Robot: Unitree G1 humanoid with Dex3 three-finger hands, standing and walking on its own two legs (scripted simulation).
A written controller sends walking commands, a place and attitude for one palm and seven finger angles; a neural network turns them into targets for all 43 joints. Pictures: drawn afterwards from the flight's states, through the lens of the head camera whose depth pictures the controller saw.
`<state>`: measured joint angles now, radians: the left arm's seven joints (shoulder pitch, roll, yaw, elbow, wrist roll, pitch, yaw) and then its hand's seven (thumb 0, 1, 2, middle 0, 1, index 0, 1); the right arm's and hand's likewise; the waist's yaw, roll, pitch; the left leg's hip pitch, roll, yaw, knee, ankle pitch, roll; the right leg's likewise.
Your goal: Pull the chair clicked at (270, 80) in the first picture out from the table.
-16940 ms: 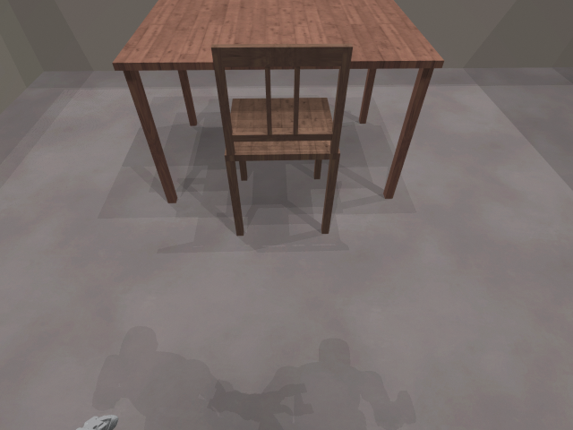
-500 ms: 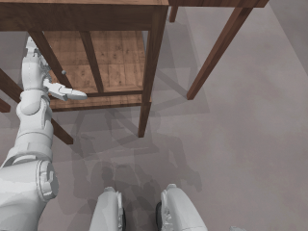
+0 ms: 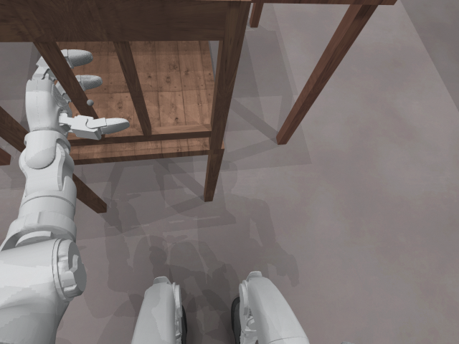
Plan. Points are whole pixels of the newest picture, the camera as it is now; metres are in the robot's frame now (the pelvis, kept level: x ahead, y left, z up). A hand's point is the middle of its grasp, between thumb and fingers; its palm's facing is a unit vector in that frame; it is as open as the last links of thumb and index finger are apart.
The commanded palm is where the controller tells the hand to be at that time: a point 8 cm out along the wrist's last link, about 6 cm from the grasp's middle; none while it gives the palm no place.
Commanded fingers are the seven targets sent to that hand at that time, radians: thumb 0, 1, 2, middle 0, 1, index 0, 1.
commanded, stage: hook a spindle and tug to test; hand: left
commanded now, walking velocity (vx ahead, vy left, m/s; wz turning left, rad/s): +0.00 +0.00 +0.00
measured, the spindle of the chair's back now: (78, 96) +0.52 +0.22 +0.03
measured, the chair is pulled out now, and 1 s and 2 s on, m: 0.00 0.03 0.17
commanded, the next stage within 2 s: step backward, pulling the chair out in 0.96 s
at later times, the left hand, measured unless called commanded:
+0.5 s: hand (95, 104) +0.50 +0.19 +0.03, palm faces +0.09 -1.00 -0.03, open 4.7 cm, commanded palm +0.46 +0.22 +0.03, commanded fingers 0.00 0.90 0.90 -0.50 -1.45 -0.50 -1.45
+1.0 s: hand (97, 125) +0.46 +0.18 +0.03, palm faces +0.07 -1.00 -0.03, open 4.9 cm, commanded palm +0.43 +0.23 +0.03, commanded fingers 0.00 0.90 0.90 -0.50 -1.45 -0.50 -1.45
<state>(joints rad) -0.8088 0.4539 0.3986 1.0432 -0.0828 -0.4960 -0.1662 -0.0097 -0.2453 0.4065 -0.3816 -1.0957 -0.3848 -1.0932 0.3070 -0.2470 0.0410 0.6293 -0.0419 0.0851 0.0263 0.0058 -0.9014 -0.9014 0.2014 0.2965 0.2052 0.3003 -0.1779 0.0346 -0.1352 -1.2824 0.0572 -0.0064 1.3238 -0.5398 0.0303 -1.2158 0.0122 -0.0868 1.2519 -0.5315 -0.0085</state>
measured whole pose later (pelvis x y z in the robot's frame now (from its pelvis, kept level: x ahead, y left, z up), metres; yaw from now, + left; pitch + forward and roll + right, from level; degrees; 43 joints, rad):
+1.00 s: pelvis +0.03 +0.00 +0.02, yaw +0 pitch +26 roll -3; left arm -0.49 0.31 0.30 0.76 -0.14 -0.49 -0.12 0.02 0.82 0.82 -0.47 -1.45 -0.44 -1.45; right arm 0.27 -0.24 0.01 0.59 -0.02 0.06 0.04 0.01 -0.90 -0.90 0.20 0.30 0.20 0.30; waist -0.13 0.03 -0.16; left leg -1.13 0.05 0.02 1.23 -0.56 0.03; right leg -1.09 0.01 -0.06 1.18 -0.55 -0.01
